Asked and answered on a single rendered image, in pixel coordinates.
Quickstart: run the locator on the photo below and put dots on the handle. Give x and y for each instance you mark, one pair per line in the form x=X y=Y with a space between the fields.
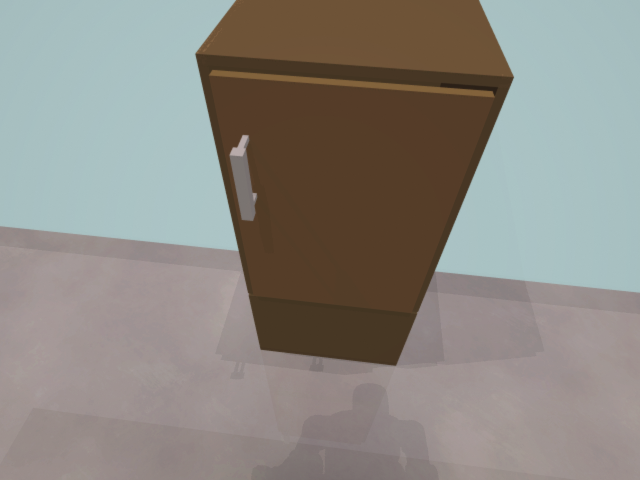
x=241 y=174

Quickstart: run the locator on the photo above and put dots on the cupboard door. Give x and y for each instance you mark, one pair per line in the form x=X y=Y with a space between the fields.
x=355 y=181

